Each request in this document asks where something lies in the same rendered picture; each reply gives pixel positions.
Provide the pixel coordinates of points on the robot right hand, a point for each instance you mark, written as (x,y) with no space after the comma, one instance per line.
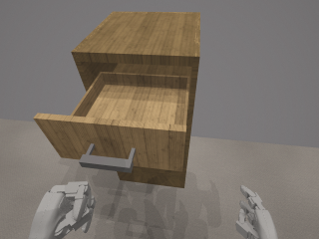
(260,225)

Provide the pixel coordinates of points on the handle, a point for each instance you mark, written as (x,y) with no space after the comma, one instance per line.
(107,163)

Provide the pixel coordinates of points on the robot left hand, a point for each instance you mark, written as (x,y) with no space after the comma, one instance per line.
(73,201)

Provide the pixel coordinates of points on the cabinet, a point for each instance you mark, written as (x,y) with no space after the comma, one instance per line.
(150,43)

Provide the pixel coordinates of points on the drawer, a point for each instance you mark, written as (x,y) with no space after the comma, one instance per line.
(121,111)

